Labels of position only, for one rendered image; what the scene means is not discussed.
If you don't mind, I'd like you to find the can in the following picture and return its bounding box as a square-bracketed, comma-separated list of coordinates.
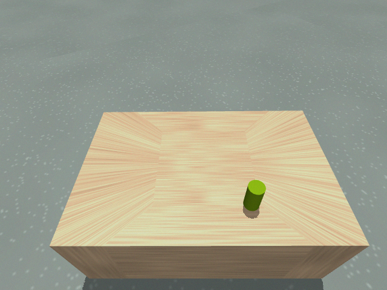
[243, 180, 266, 211]

